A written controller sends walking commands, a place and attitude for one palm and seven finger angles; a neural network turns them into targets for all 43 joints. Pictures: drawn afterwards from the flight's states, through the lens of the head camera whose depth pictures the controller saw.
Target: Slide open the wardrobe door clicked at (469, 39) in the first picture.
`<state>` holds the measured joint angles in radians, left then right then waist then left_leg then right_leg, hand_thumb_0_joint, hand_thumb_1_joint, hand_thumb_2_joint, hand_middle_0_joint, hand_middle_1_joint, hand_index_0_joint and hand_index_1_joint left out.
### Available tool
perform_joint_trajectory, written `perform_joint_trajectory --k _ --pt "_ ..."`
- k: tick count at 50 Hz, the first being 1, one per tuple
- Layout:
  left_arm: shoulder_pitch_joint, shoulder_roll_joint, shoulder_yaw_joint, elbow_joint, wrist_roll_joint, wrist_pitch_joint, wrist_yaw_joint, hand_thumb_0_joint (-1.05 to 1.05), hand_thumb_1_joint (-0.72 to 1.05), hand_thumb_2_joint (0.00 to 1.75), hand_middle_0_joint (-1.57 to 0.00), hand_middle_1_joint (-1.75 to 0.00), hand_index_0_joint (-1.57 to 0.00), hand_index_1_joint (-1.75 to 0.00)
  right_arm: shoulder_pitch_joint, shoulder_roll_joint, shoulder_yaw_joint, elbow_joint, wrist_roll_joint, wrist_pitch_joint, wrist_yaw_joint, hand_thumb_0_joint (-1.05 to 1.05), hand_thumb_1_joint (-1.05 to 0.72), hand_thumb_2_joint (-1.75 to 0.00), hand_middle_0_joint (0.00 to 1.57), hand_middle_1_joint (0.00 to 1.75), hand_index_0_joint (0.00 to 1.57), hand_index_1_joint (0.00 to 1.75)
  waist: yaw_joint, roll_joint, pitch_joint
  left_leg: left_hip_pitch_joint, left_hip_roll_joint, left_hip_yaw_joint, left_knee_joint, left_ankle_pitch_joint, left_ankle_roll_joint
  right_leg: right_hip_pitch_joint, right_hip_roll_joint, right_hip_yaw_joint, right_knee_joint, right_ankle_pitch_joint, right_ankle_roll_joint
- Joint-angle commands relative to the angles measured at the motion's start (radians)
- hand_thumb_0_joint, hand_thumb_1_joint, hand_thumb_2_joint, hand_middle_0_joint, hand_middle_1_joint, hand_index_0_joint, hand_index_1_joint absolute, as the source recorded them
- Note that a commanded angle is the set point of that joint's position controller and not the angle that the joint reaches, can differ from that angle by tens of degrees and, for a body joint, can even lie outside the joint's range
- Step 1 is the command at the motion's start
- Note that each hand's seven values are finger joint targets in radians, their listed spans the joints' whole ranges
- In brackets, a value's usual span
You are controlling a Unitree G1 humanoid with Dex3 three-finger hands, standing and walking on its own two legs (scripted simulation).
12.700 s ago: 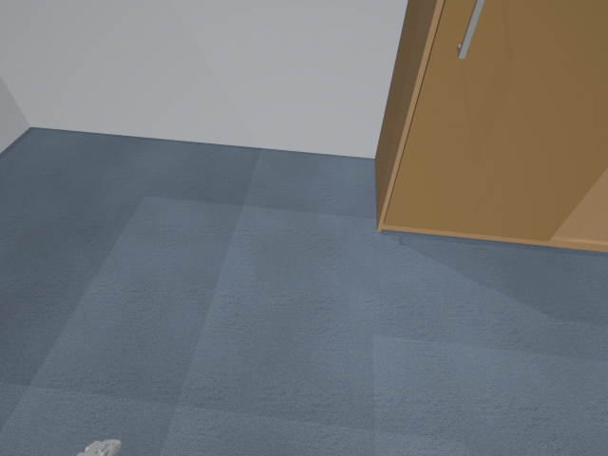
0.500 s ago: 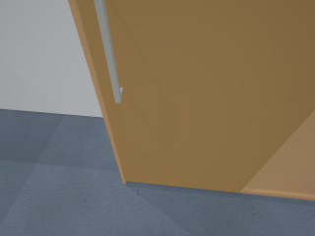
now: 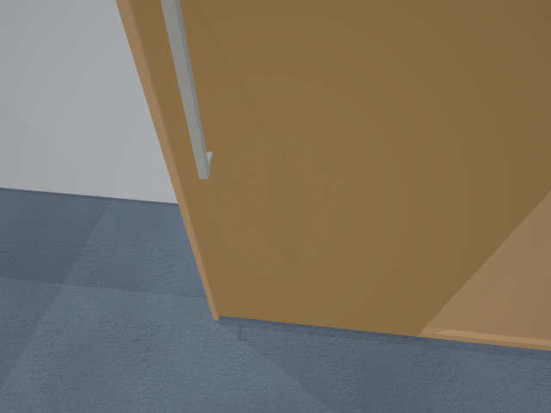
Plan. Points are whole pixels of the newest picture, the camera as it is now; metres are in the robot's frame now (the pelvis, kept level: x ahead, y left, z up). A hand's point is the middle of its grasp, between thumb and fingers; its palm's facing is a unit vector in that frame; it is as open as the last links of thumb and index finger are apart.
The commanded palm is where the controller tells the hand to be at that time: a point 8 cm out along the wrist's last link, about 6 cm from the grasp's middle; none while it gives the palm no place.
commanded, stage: look again from close up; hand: left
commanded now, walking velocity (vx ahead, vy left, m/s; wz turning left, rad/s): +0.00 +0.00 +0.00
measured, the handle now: (193, 95) +0.52 +0.17 +0.20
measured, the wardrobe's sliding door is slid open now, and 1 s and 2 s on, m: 0.00 0.00 0.00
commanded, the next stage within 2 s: raise the hand with hooked fingers in 0.26 s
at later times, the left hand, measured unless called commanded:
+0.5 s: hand (142, 406) +0.14 +0.20 -0.06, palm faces +0.28 -0.95 -0.15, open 7.4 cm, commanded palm +0.10 +0.24 -0.05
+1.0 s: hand (106, 367) +0.16 +0.22 +0.05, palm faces +0.03 -0.99 -0.10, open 9.9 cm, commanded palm +0.13 +0.28 +0.04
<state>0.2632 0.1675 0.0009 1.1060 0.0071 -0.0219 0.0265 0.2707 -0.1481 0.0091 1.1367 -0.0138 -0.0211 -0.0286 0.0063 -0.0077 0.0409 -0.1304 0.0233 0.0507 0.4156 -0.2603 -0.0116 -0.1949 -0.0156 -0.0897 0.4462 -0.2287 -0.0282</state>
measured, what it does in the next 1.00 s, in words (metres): stands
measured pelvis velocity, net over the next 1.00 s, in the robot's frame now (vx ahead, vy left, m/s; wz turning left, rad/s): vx -0.03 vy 0.02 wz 0.06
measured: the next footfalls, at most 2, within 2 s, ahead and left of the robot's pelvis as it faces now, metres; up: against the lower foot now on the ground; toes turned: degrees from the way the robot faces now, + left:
none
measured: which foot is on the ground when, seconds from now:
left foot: down 0.00-1.00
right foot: down 0.00-1.00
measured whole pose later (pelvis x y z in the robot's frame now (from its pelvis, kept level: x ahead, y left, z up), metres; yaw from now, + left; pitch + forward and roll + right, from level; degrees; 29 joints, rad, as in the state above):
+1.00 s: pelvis -0.03 +0.02 -0.05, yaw +3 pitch +5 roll -3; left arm 0.40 0.25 0.16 -0.11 -0.27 -0.47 -0.32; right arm 0.19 -0.23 0.03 0.58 0.04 -0.27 -0.06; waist 0.05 0.02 -0.05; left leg -0.54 0.03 -0.03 0.92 -0.46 0.01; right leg -0.53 -0.04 -0.16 0.84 -0.39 -0.01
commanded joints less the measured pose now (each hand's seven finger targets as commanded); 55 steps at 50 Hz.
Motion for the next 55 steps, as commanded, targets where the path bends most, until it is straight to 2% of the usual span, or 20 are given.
perform_joint_trajectory --k 1,17,18,19,20,21,22,23,25,27,29,30,32,35,39,43,47,49,52,55 --pt "0.049 0.110 0.020 -0.036 0.004 -0.010 0.006 0.00 0.90 0.90 -0.20 -0.30 -0.20 -0.30 0.065 -0.098 -0.018 -0.025 -0.001 -0.013 -0.005 0.00 -0.90 -0.90 0.20 0.30 0.20 0.30 0.003 0.017 0.035 -0.083 0.079 -0.067 -0.081 0.118 0.028 0.026 -0.106 0.113 -0.085 0.102 -0.018" --pt "0.055 0.111 0.021 -0.032 0.005 -0.012 0.005 0.00 0.90 0.90 -0.20 -0.30 -0.20 -0.30 0.065 -0.102 -0.019 -0.025 0.000 -0.016 -0.007 0.00 -0.90 -0.90 0.20 0.30 0.20 0.30 0.004 0.013 0.017 -0.072 0.081 -0.070 -0.080 0.139 0.028 0.036 -0.106 0.115 -0.083 0.130 -0.019" --pt "0.160 0.108 0.017 0.018 0.011 -0.025 0.047 0.00 0.90 0.90 -0.20 -0.30 -0.20 -0.30 -0.046 -0.116 -0.027 -0.092 0.011 -0.021 0.003 0.00 -0.90 -0.90 0.20 0.30 0.20 0.30 0.045 -0.025 0.008 -0.119 0.088 -0.012 0.149 0.141 -0.001 0.035 -0.176 0.181 -0.056 0.606 0.012" --pt "-0.616 0.313 0.109 -1.550 -0.223 -0.252 0.024 0.00 0.88 0.89 -0.20 -0.32 -0.20 -0.32 -0.029 -0.291 -0.032 -0.452 0.064 -0.174 -0.040 0.00 -0.90 -0.90 0.20 0.30 0.20 0.30 -0.086 0.193 -0.474 0.112 -0.027 -0.037 -0.008 0.193 0.035 0.155 -0.079 0.120 0.005 0.361 -0.001" --pt "-0.443 0.372 0.195 -1.459 -0.171 -0.226 0.079 0.00 0.85 0.88 -0.20 -0.33 -0.20 -0.33 -0.138 -0.172 0.010 -0.408 0.065 -0.248 -0.076 0.00 -0.90 -0.90 0.20 0.30 0.20 0.30 -0.026 0.292 -0.317 0.103 -0.014 0.017 -0.015 0.180 0.032 0.090 -0.026 0.105 0.020 0.177 -0.004" --pt "-0.159 0.182 0.080 -1.260 -0.149 -0.178 0.097 0.00 0.83 0.87 -0.21 -0.34 -0.21 -0.34 -0.086 -0.201 -0.014 -0.388 0.044 -0.287 -0.076 0.00 -0.90 -0.90 0.20 0.30 0.20 0.30 -0.019 0.261 -0.323 0.018 -0.012 0.001 -0.028 0.126 0.021 0.076 -0.020 0.025 0.041 0.056 -0.008" --pt "0.151 -0.015 -0.012 -1.005 -0.158 -0.071 0.100 0.00 0.81 0.86 -0.21 -0.36 -0.21 -0.36 -0.084 -0.147 -0.016 -0.359 0.072 -0.295 -0.067 0.00 -0.90 -0.90 0.20 0.30 0.20 0.30 -0.023 0.119 -0.156 -0.067 -0.001 -0.032 -0.025 0.075 0.023 -0.018 -0.010 0.014 0.012 0.028 0.002" --pt "0.033 -0.001 0.002 -1.202 -0.215 -0.086 0.078 0.00 0.78 0.85 -0.21 -0.37 -0.21 -0.37 -0.086 -0.193 -0.027 -0.428 0.085 -0.306 -0.064 0.00 -0.90 -0.90 0.20 0.30 0.20 0.30 -0.033 0.044 -0.091 -0.092 -0.001 -0.065 -0.017 0.046 0.025 -0.046 -0.017 0.007 0.008 0.000 0.015" --pt "0.029 0.061 0.066 -1.190 -0.192 -0.196 0.035 0.00 0.74 0.83 -0.21 -0.40 -0.21 -0.40 -0.101 -0.214 -0.057 -0.493 0.059 -0.338 -0.066 0.00 -0.90 -0.90 0.20 0.30 0.20 0.30 -0.045 -0.084 -0.013 -0.172 -0.025 -0.050 0.052 -0.027 0.026 -0.145 -0.019 0.018 -0.009 -0.144 0.022" --pt "0.296 -0.010 0.088 -0.950 -0.216 -0.296 -0.051 0.00 0.69 0.81 -0.22 -0.43 -0.22 -0.43 -0.114 -0.204 -0.074 -0.532 0.042 -0.339 -0.041 0.00 -0.90 -0.90 0.20 0.30 0.20 0.30 0.014 -0.288 0.067 -0.328 -0.029 -0.047 0.127 -0.073 0.014 -0.252 -0.007 0.015 0.038 -0.260 0.028" --pt "0.424 -0.017 0.103 -0.920 -0.253 -0.427 -0.182 0.00 0.64 0.79 -0.22 -0.47 -0.22 -0.47 -0.138 -0.216 -0.092 -0.592 0.032 -0.324 -0.009 0.00 -0.90 -0.90 0.20 0.30 0.20 0.30 0.039 -0.351 0.055 -0.430 -0.040 -0.029 0.213 -0.085 0.003 -0.269 -0.010 0.048 0.097 -0.270 0.026" --pt "0.482 0.032 0.160 -0.889 -0.257 -0.468 -0.253 0.00 0.62 0.78 -0.22 -0.48 -0.22 -0.48 -0.152 -0.232 -0.108 -0.634 0.031 -0.310 0.016 0.00 -0.90 -0.90 0.20 0.30 0.20 0.30 0.060 -0.236 0.034 -0.408 -0.053 -0.015 0.241 -0.052 -0.003 -0.231 -0.015 0.059 0.128 -0.198 0.006" --pt "0.456 0.114 0.199 -0.921 -0.254 -0.501 -0.368 0.00 0.57 0.76 -0.22 -0.51 -0.22 -0.51 -0.196 -0.249 -0.114 -0.712 0.039 -0.293 0.036 0.00 -0.90 -0.90 0.20 0.30 0.20 0.30 0.052 -0.147 -0.054 -0.427 -0.068 0.005 0.303 -0.016 0.003 -0.195 -0.031 0.075 0.183 -0.074 -0.003" --pt "0.353 0.217 0.312 -1.121 -0.279 -0.446 -0.380 0.00 0.50 0.73 -0.23 -0.55 -0.23 -0.55 -0.187 -0.233 -0.110 -0.772 0.050 -0.257 0.017 0.00 -0.90 -0.90 0.20 0.30 0.20 0.30 0.083 -0.045 -0.183 -0.459 -0.070 0.018 0.328 -0.005 0.020 -0.182 -0.037 0.111 0.214 -0.068 0.008" --pt "0.118 0.197 0.305 -1.535 -0.313 -0.516 -0.274 0.00 0.41 0.69 -0.24 -0.62 -0.24 -0.62 -0.118 -0.185 -0.085 -0.799 0.044 -0.265 -0.007 0.00 -0.90 -0.90 0.20 0.30 0.20 0.30 0.035 0.184 -0.311 -0.337 -0.047 -0.013 0.334 0.053 0.028 -0.204 -0.008 0.085 0.268 -0.002 0.004" --pt "0.017 0.147 0.160 -1.607 -0.269 -0.607 -0.257 0.00 0.32 0.65 -0.24 -0.68 -0.24 -0.68 -0.059 -0.196 -0.064 -0.720 0.038 -0.288 -0.020 0.00 -0.90 -0.90 0.20 0.30 0.20 0.30 -0.060 0.182 -0.268 -0.287 -0.021 -0.063 0.370 0.085 0.038 -0.325 0.017 0.044 0.298 0.044 0.000" --pt "-0.041 0.174 0.111 -1.412 -0.271 -0.504 -0.373 0.00 0.22 0.61 -0.25 -0.74 -0.25 -0.74 -0.074 -0.234 -0.045 -0.693 0.063 -0.315 -0.045 0.00 -0.90 -0.90 0.20 0.30 0.20 0.30 -0.096 0.079 -0.135 -0.355 -0.011 -0.101 0.327 -0.089 0.040 -0.343 0.017 0.049 0.233 -0.119 0.011" --pt "0.023 0.232 0.177 -1.296 -0.266 -0.369 -0.417 0.00 0.18 0.59 -0.25 -0.76 -0.25 -0.76 -0.093 -0.245 -0.045 -0.709 0.075 -0.308 -0.058 0.00 -0.90 -0.90 0.20 0.30 0.20 0.30 -0.056 -0.019 -0.152 -0.389 -0.013 -0.100 0.288 -0.121 0.042 -0.289 0.008 0.058 0.192 -0.177 0.017" --pt "0.075 0.324 0.331 -1.266 -0.306 -0.179 -0.433 0.00 0.11 0.56 -0.26 -0.81 -0.26 -0.81 -0.147 -0.230 -0.034 -0.751 0.081 -0.287 -0.064 0.00 -0.90 -0.90 0.20 0.30 0.20 0.30 0.029 0.004 -0.228 -0.355 -0.024 -0.085 0.236 -0.053 0.036 -0.166 -0.009 0.042 0.177 -0.117 0.018" --pt "0.093 0.364 0.487 -1.378 -0.390 -0.125 -0.376 0.00 0.04 0.53 -0.26 -0.86 -0.26 -0.86 -0.176 -0.198 -0.012 -0.774 0.068 -0.281 -0.062 0.00 -0.90 -0.90 0.20 0.30 0.20 0.30 0.090 -0.021 -0.317 -0.304 -0.024 -0.096 0.203 0.100 0.024 -0.028 0.004 0.001 0.201 0.040 0.011"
